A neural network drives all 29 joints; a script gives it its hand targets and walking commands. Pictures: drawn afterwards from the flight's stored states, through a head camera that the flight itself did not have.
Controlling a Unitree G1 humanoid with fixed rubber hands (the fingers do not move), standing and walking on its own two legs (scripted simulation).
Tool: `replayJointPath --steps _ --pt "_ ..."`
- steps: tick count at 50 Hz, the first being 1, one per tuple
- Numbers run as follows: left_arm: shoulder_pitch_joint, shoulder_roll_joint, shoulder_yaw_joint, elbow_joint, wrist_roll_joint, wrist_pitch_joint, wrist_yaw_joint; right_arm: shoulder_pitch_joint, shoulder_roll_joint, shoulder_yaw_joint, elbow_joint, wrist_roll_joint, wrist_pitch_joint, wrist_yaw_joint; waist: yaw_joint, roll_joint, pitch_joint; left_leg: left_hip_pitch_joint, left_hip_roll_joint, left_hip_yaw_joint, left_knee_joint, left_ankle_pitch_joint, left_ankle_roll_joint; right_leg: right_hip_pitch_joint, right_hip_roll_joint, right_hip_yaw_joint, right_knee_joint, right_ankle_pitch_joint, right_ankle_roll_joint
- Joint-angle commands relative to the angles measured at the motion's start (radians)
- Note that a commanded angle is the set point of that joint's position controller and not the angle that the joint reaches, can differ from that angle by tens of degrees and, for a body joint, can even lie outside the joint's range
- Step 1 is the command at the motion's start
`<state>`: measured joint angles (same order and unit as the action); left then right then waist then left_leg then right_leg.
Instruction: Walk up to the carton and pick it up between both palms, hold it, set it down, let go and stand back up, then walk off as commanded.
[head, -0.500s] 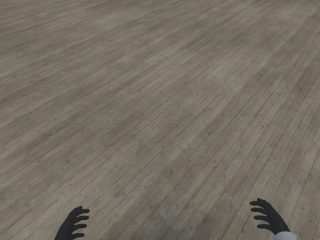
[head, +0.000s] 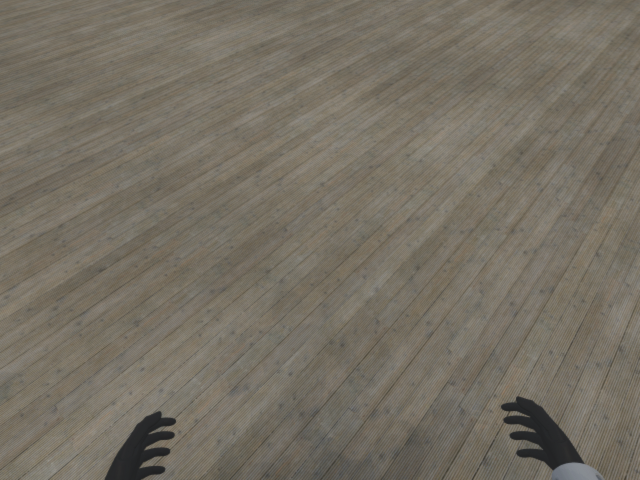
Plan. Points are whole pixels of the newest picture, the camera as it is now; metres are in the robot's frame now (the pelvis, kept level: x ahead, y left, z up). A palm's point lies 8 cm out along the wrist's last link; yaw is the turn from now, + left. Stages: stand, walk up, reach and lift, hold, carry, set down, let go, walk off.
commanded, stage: walk up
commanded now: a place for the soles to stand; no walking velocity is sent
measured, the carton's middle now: out of the picture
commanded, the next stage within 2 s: none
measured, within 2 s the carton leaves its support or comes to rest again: neither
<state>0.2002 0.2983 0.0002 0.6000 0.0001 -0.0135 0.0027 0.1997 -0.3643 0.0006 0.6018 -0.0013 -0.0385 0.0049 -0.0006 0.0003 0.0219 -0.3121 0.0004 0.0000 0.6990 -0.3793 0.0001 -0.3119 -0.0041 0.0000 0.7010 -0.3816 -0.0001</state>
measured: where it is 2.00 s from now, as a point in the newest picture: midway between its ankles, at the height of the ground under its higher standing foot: outside the picture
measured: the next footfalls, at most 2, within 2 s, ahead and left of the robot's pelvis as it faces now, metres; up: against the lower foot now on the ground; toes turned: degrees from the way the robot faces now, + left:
left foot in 0.32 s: +0.02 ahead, +0.21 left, +0.00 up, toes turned +11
right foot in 0.64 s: +0.09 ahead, +0.08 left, +0.00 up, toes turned +21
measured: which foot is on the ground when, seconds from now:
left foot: down 0.00-0.02, up 0.04-0.30, down 0.32-0.66, up 0.68-1.00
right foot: down 0.00-0.30, up 0.32-0.62, down 0.64-1.00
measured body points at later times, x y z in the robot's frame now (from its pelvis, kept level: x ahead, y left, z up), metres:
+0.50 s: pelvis -0.01 +0.10 +0.00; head +0.03 +0.13 +0.45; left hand +0.07 +0.45 -0.08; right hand +0.18 -0.16 -0.07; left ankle -0.02 +0.20 -0.72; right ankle -0.01 +0.00 -0.68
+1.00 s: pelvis -0.01 +0.15 +0.01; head +0.02 +0.15 +0.46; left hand -0.05 +0.51 -0.04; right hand +0.24 -0.05 -0.09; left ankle -0.09 +0.29 -0.69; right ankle +0.05 +0.06 -0.72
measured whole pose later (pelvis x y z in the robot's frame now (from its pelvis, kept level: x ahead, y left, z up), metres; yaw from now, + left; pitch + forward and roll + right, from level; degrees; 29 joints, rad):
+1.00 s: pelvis -0.01 +0.15 +0.01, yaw +31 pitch +0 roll +0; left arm 0.22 0.45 0.05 0.60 0.00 -0.05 0.05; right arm 0.27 -0.45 0.00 0.60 -0.02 0.06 0.13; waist -0.01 0.04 0.08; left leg -0.40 -0.03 -0.17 0.87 -0.33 0.05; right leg -0.28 -0.05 -0.16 0.59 -0.30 -0.04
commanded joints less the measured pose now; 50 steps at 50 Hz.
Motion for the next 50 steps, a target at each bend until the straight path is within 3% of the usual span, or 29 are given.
replayJointPath --steps 1,3,5,7,12,13,14,15,16,17,19,21,24,25,27,30,31,32,33,34,35,37,39,40,42,43,46,48,50 --pt "0.085 0.463 0.206 -0.039 0.019 -0.045 0.043 0.001 -0.178 -0.102 -0.183 -0.077 0.052 0.084 0.041 -0.215 -0.035 -0.491 0.004 -0.048 0.171 0.022 0.067 0.384 -0.434 0.222 -0.266 0.444 -0.248" --pt "0.036 0.443 0.2 -0.042 0.029 -0.047 0.049 -0.002 -0.232 -0.136 -0.174 -0.092 0.074 0.089 0.01 -0.127 -0.048 -0.437 0.081 -0.058 0.368 -0.129 0.015 0.29 -0.53 0.236 -0.288 0.468 -0.309" --pt "0.013 0.408 0.193 -0.056 0.03 -0.052 0.054 -0.054 -0.253 -0.134 -0.17 -0.082 0.076 0.109 0.009 -0.051 0.006 -0.377 0.104 -0.092 0.385 -0.074 0.019 0.159 -0.475 0.195 -0.303 0.409 -0.3" --pt "0.017 0.417 0.2 -0.031 0.03 -0.057 0.054 -0.011 -0.249 -0.136 -0.138 -0.075 0.085 0.138 -0.002 -0.152 -0.006 -0.371 0.1 -0.066 0.319 -0.04 0.023 0.199 -0.41 0.046 -0.279 0.4 -0.251" --pt "-0.073 0.437 0.203 -0.051 0.026 -0.039 0.031 0.139 -0.243 -0.14 -0.089 -0.039 0.081 0.137 -0.075 -0.244 -0.051 -0.138 0.057 -0.004 0.059 0.021 0.057 0.106 -0.312 -0.083 -0.155 0.351 -0.185" --pt "-0.142 0.433 0.198 -0.049 0.03 -0.039 0.032 0.229 -0.246 -0.153 -0.066 -0.055 0.082 0.133 -0.153 -0.164 -0.081 -0.007 0.028 0.007 -0.061 0.053 0.074 0.083 -0.29 -0.131 -0.028 0.395 -0.146" --pt "-0.127 0.371 0.174 -0.053 0.019 -0.039 0.024 0.283 -0.236 -0.155 -0.033 -0.045 0.068 0.12 -0.167 -0.055 -0.084 0.094 -0.051 -0.04 -0.224 0.101 0.105 -0.013 -0.197 -0.161 0.164 0.305 -0.102" --pt "-0.145 0.334 0.155 -0.07 0.021 -0.028 0.02 0.282 -0.332 -0.168 -0.028 -0.059 0.055 0.113 -0.163 0.174 -0.024 0.171 0.035 -0.311 -0.349 0.365 0.144 -0.239 -0.085 -0.203 0.364 -0.13 -0.041" --pt "-0.106 0.296 0.147 -0.087 0.0 -0.026 0.024 0.216 -0.4 -0.18 -0.04 -0.075 0.054 0.109 -0.112 0.311 0.002 0.197 0.112 -0.601 -0.364 0.514 0.196 -0.418 0.016 -0.132 0.449 -0.277 0.002" --pt "-0.121 0.336 0.144 -0.078 -0.011 -0.029 0.036 0.224 -0.393 -0.172 -0.046 -0.072 0.061 0.104 -0.104 0.203 0.044 0.197 0.146 -0.673 -0.376 0.488 0.24 -0.44 -0.003 -0.069 0.438 -0.261 -0.01" --pt "-0.12 0.352 0.137 -0.061 -0.001 -0.044 0.043 0.147 -0.405 -0.173 -0.073 -0.054 0.073 0.106 -0.116 0.237 0.031 0.121 0.165 -0.79 -0.45 0.288 0.284 -0.387 0.01 0.02 0.456 -0.25 -0.03" --pt "-0.033 0.344 0.129 -0.035 -0.009 -0.045 0.043 0.09 -0.328 -0.158 -0.114 -0.067 0.074 0.097 -0.066 0.222 -0.006 0.235 0.08 -0.602 -0.349 0.448 0.237 -0.365 -0.01 0.028 0.29 -0.197 -0.022" --pt "-0.01 0.343 0.144 -0.042 -0.014 -0.054 0.053 0.133 -0.305 -0.146 -0.099 -0.063 0.071 0.099 -0.064 0.263 -0.042 0.328 0.067 -0.575 -0.284 0.702 0.23 -0.31 0.034 0.026 0.128 -0.125 0.0" --pt "-0.005 0.34 0.139 -0.046 -0.014 -0.056 0.058 0.17 -0.276 -0.146 -0.096 -0.051 0.072 0.099 -0.068 0.197 -0.059 0.341 0.067 -0.572 -0.28 0.71 0.234 -0.302 0.043 0.033 0.102 -0.1 0.001" --pt "0.017 0.306 0.131 -0.038 -0.017 -0.063 0.067 0.123 -0.257 -0.141 -0.104 -0.055 0.068 0.104 -0.064 0.234 -0.088 0.317 0.089 -0.641 -0.296 0.625 0.265 -0.224 0.059 0.047 0.009 -0.108 0.003" --pt "0.057 0.292 0.133 -0.024 -0.019 -0.074 0.068 0.089 -0.213 -0.134 -0.129 -0.057 0.071 0.11 -0.039 0.191 -0.101 0.136 0.04 -0.565 -0.273 0.519 0.194 0.01 0.056 0.05 -0.209 0.068 -0.017" --pt "0.145 0.298 0.141 -0.005 -0.023 -0.077 0.075 0.007 -0.235 -0.122 -0.159 -0.047 0.067 0.114 0.045 0.152 -0.098 -0.001 -0.004 -0.545 -0.204 0.448 0.167 0.204 0.035 0.091 -0.355 0.184 -0.026" --pt "0.166 0.378 0.168 0.002 -0.01 -0.084 0.073 0.014 -0.165 -0.11 -0.159 -0.046 0.075 0.117 0.052 -0.003 -0.117 -0.233 -0.112 -0.368 -0.062 0.256 0.092 0.435 -0.108 0.211 -0.44 0.218 -0.067" --pt "0.158 0.442 0.195 -0.004 0.001 -0.077 0.076 0.09 -0.127 -0.095 -0.151 -0.057 0.072 0.116 0.049 -0.171 -0.224 -0.387 -0.169 -0.189 0.138 -0.119 0.022 0.576 -0.417 0.389 -0.468 0.133 -0.148" --pt "0.066 0.449 0.198 -0.021 0.021 -0.076 0.077 0.105 -0.242 -0.122 -0.099 -0.082 0.079 0.117 0.017 0.007 -0.183 -0.387 -0.051 -0.177 0.255 -0.084 -0.001 0.45 -0.506 0.426 -0.479 0.056 -0.203" --pt "0.004 0.424 0.204 -0.016 0.005 -0.072 0.075 0.153 -0.296 -0.139 -0.078 -0.076 0.091 0.128 -0.035 0.067 -0.151 -0.388 -0.01 -0.198 0.321 -0.046 0.002 0.444 -0.483 0.329 -0.457 0.06 -0.211" --pt "0.012 0.37 0.184 -0.02 0.013 -0.079 0.068 0.172 -0.256 -0.138 -0.07 -0.06 0.089 0.127 -0.046 0.02 -0.075 -0.332 -0.025 -0.183 0.3 0.032 0.0 0.328 -0.361 0.176 -0.431 0.186 -0.147" --pt "0.013 0.356 0.187 -0.013 0.014 -0.086 0.076 0.171 -0.266 -0.136 -0.059 -0.067 0.084 0.139 -0.03 0.025 -0.045 -0.323 -0.023 -0.182 0.269 0.066 -0.01 0.321 -0.308 0.127 -0.42 0.214 -0.026" --pt "0.039 0.377 0.187 -0.007 0.01 -0.084 0.075 0.166 -0.241 -0.132 -0.059 -0.053 0.086 0.138 -0.016 -0.058 -0.074 -0.29 -0.026 -0.144 0.239 0.085 -0.005 0.347 -0.282 0.044 -0.412 0.242 -0.018" --pt "0.105 0.386 0.195 -0.009 0.011 -0.078 0.072 0.161 -0.205 -0.11 -0.063 -0.051 0.088 0.134 0.015 -0.064 -0.11 -0.305 -0.055 -0.106 0.199 0.071 -0.016 0.482 -0.256 0.009 -0.335 0.604 0.041" --pt "0.129 0.378 0.198 0.011 0.009 -0.069 0.073 0.109 -0.207 -0.113 -0.079 -0.054 0.098 0.127 0.04 -0.072 -0.065 -0.326 -0.035 -0.099 0.173 0.038 -0.005 0.46 -0.258 -0.043 -0.305 0.624 0.041" --pt "0.089 0.416 0.207 0.003 0.005 -0.051 0.058 0.1 -0.2 -0.113 -0.095 -0.045 0.098 0.12 0.015 -0.13 -0.084 -0.383 0.01 -0.082 0.156 0.033 -0.005 0.493 -0.31 -0.07 -0.287 0.594 -0.03" --pt "0.044 0.432 0.216 -0.002 0.023 -0.05 0.052 0.076 -0.251 -0.128 -0.099 -0.055 0.092 0.121 0.02 -0.103 -0.102 -0.324 0.066 -0.088 0.175 0.012 -0.005 0.403 -0.359 -0.063 -0.281 0.444 -0.169" --pt "0.0 0.452 0.219 -0.009 0.026 -0.057 0.048 0.101 -0.269 -0.144 -0.094 -0.057 0.092 0.124 -0.008 -0.139 -0.097 -0.313 0.095 -0.105 0.164 0.012 0.009 0.365 -0.423 -0.019 -0.277 0.382 -0.219"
